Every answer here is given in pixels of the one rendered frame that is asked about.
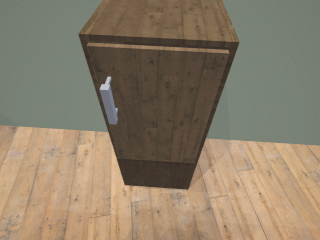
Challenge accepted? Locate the cupboard door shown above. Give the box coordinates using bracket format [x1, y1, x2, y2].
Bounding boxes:
[87, 42, 230, 164]

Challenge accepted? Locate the handle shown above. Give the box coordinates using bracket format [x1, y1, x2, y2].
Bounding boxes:
[99, 76, 118, 125]

